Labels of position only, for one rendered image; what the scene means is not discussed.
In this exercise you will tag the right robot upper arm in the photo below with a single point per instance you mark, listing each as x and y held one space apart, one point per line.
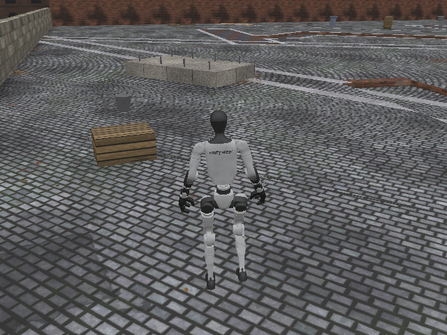
246 157

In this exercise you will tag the robot right forearm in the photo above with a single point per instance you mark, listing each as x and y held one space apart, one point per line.
256 182

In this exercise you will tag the humanoid robot head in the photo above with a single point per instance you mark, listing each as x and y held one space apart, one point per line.
218 121

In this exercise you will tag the robot left forearm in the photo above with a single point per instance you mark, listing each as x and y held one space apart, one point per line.
186 187

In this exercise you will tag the robot right hand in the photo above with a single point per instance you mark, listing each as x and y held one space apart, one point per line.
257 195

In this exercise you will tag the left robot upper arm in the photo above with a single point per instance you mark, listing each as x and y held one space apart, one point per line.
198 149

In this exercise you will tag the left robot foot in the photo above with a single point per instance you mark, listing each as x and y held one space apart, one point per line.
210 283

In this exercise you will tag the robot left hand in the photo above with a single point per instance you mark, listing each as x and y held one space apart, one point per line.
182 202

